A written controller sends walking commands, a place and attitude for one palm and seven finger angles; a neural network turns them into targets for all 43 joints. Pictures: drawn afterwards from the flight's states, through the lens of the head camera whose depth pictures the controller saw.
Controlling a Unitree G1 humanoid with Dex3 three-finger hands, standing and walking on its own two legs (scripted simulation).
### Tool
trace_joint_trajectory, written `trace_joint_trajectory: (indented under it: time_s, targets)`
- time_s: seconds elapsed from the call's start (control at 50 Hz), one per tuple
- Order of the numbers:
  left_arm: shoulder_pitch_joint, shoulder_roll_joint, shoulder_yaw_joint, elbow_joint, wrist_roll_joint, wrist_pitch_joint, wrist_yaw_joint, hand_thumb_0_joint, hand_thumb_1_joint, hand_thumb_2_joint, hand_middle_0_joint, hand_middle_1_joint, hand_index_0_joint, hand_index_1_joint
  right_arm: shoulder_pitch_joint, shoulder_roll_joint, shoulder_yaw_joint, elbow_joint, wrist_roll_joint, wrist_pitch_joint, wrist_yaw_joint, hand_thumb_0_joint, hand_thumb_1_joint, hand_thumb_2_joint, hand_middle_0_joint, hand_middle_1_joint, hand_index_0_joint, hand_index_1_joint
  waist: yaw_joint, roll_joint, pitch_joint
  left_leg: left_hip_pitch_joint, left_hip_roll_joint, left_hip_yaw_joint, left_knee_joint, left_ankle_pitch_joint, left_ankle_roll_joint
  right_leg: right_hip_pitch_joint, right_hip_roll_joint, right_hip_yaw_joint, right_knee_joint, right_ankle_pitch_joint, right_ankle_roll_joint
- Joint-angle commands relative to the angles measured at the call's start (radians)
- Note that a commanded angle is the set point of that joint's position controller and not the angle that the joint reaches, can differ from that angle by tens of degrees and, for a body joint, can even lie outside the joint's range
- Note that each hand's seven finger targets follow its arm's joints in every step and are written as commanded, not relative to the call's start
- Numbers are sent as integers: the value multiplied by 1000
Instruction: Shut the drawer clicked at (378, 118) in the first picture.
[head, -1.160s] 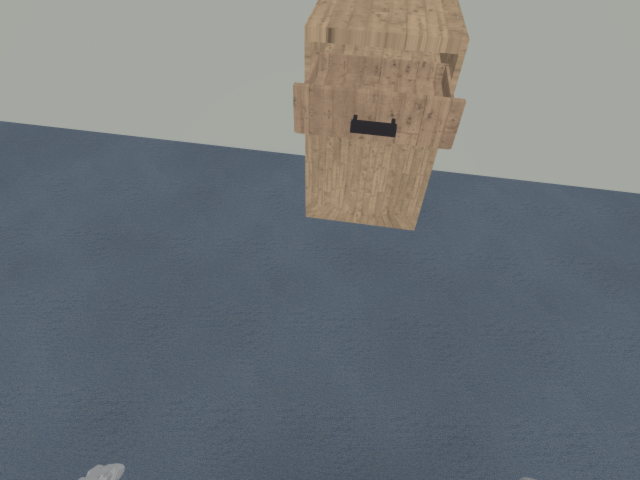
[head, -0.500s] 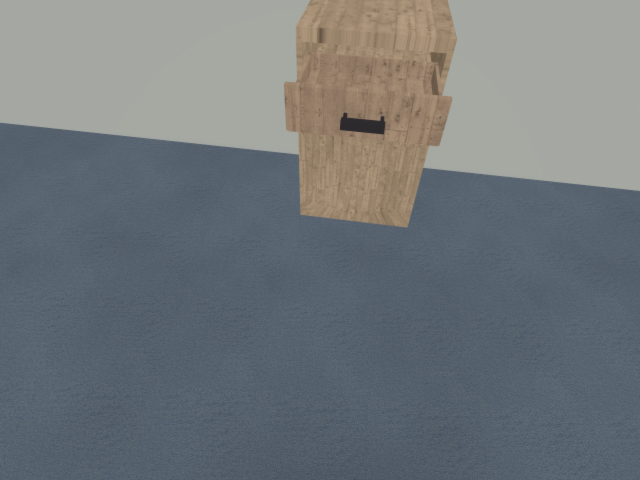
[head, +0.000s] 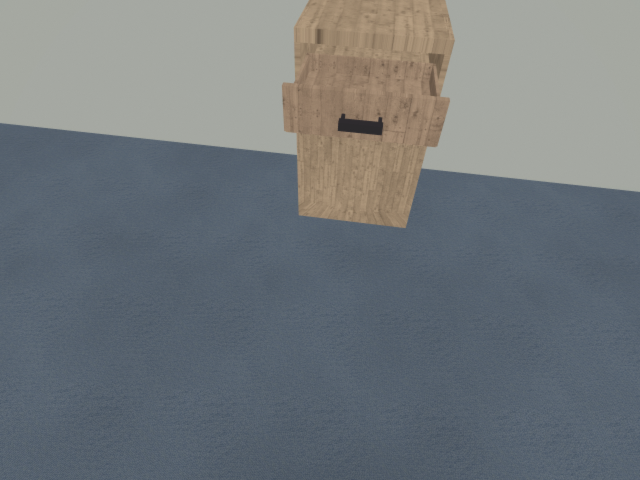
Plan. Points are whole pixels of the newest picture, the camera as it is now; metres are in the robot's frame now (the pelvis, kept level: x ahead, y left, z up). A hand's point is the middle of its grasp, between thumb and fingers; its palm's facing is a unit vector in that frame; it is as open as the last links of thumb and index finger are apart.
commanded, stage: look at it before walking up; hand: left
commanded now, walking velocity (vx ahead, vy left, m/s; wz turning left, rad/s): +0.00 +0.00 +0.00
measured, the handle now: (361, 122) +1.01 -0.05 -0.08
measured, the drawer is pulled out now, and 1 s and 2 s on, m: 0.30 0.30 0.30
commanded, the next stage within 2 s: walk to a spot facing it in 0.28 s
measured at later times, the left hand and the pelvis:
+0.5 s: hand out of the picture +0.06 +0.24 -0.17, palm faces -0.03 -0.95 -0.31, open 7.4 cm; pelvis +0.01 +0.00 +0.00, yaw -2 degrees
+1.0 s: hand out of the picture +0.13 +0.12 -0.17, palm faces -0.20 -0.96 -0.19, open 7.4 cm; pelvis +0.13 -0.06 +0.00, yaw -16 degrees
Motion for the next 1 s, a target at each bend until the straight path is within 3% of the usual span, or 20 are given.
trace_joint_trajectory:
  time_s: [0.0,0.36,0.4,0.48,0.52,0.56,0.58,0.62,0.66,0.68,0.7,0.72,0.74,0.76,0.78,0.8,0.82,0.88,0.94,0.98]
  targets:
    - [-35,199,45,-60,-4,-26,10,0,900,900,-200,-300,-200,-300,-45,-200,-42,-59,0,-24,-16,0,-900,-900,200,300,200,300,-3,5,-32,4,109,-91,-72,96,32,-8,-115,111,-82,84,-27]
    - [-25,199,44,-53,-5,-28,11,0,900,900,-200,-300,-200,-300,-46,-199,-40,-53,1,-24,-19,0,-900,-900,200,300,200,300,-3,8,-52,28,116,-85,-74,139,30,18,-116,107,-81,146,-25]
    - [39,92,25,-24,-6,-9,12,0,900,900,-200,-300,-200,-300,8,-92,-18,-32,-6,-14,-16,0,-900,-900,200,300,200,300,-2,3,-57,44,111,-47,-43,50,15,-1,-103,114,-64,55,-18]
    - [69,98,46,-57,5,15,-9,0,900,900,-200,-300,-200,-300,54,-109,-41,-53,-13,-2,-15,0,-900,-900,200,300,200,300,-1,21,63,-33,126,-48,-45,-314,36,-141,-54,150,-22,-268,-45]
    - [80,91,57,-88,7,16,-18,0,900,900,-200,-300,-200,-300,80,-130,-59,-74,-12,-3,-16,0,-900,-900,200,300,200,300,-6,57,116,-30,170,-98,-72,-412,67,-236,-15,131,60,-306,-49]
    - [79,46,63,-120,6,8,-26,0,900,900,-200,-300,-200,-300,121,-163,-81,-88,-10,-13,-20,0,-900,-900,200,300,200,300,-20,152,139,6,284,-209,-151,-459,130,-330,39,32,261,-239,-32]
    - [49,28,65,-142,6,4,-29,0,900,900,-200,-300,-200,-300,136,-168,-89,-93,-9,-22,-22,0,-900,-900,200,300,200,300,-31,188,132,57,350,-231,-182,-375,171,-389,13,-14,370,-249,-20]
    - [4,20,73,-179,7,-4,-37,0,900,900,-200,-300,-200,-300,169,-143,-94,-97,-11,-37,-22,0,-900,-900,200,300,200,300,-44,165,122,119,385,-195,-157,-172,201,-450,-43,-8,424,-290,-13]
    - [50,-15,79,-176,4,-12,-43,0,900,900,-200,-300,-200,-300,137,-120,-94,-108,-17,-42,-24,0,-900,-900,200,300,200,300,-11,166,92,82,364,-67,-80,-7,164,-342,-69,-36,348,-263,-16]
    - [125,-27,83,-154,4,-14,-46,0,900,900,-200,-300,-200,-300,101,-115,-94,-117,-17,-41,-24,0,-900,-900,200,300,200,300,30,138,60,25,327,17,4,11,127,-206,-55,-67,264,-194,-20]
    - [256,-21,90,-110,6,-18,-45,0,900,900,-200,-300,-200,-300,72,-103,-91,-124,-15,-40,-23,0,-900,-900,200,300,200,300,94,69,4,-84,268,94,193,-12,86,9,-14,-94,148,-79,-27]
    - [408,77,109,-67,12,-31,-31,0,900,900,-200,-300,-200,-300,57,-50,-78,-151,-2,-39,-12,0,-900,-900,200,300,200,300,157,-219,-54,-294,156,191,494,-128,28,207,-120,120,-10,-152,-72]
    - [495,164,128,-51,4,-43,-12,0,900,900,-200,-300,-200,-300,8,12,-61,-211,-2,-47,-4,0,-900,-900,200,300,200,300,163,-422,-23,-553,30,173,783,-388,-14,252,-362,587,-179,-98,-164]
    - [490,143,126,-56,-8,-43,4,0,900,900,-200,-300,-200,-300,-21,-22,-71,-219,-8,-49,-6,0,-900,-900,200,300,200,300,146,-268,-19,-597,63,43,856,-341,2,267,-369,607,-182,-41,-205]
    - [421,99,117,-70,-7,-49,7,0,900,900,-200,-300,-200,-300,-34,-19,-76,-208,-4,-54,-5,0,-900,-900,200,300,200,300,119,-196,37,-600,104,18,871,-234,10,190,-330,528,-169,-5,-209]
    - [364,66,107,-89,-4,-50,5,0,900,900,-200,-300,-200,-300,-32,-3,-77,-201,-7,-53,-4,0,-900,-900,200,300,200,300,86,-109,70,-582,121,15,879,-181,0,109,-316,488,-166,-13,-220]
    - [321,38,101,-103,-3,-55,7,0,900,900,-200,-300,-200,-300,-14,10,-79,-184,-12,-49,-1,0,-900,-900,200,300,200,300,59,-17,74,-553,129,17,866,-131,-7,78,-292,421,-160,39,-219]
    - [305,5,89,-107,5,-71,9,0,900,900,-200,-300,-200,-300,43,43,-79,-168,-17,-28,4,0,-900,-900,200,300,200,300,9,-26,71,-533,130,28,821,-47,-32,16,-240,291,-181,135,-203]
    - [329,-2,88,-91,4,-82,11,0,900,900,-200,-300,-200,-300,29,54,-84,-187,-16,-21,11,0,-900,-900,200,300,200,300,3,-47,55,-576,126,29,770,19,-44,55,-208,248,-188,182,-195]
    - [354,-16,86,-81,4,-86,13,0,900,900,-200,-300,-200,-300,-14,58,-83,-212,-16,-24,13,0,-900,-900,200,300,200,300,16,-60,51,-610,124,34,726,43,-47,101,-199,239,-176,242,-192]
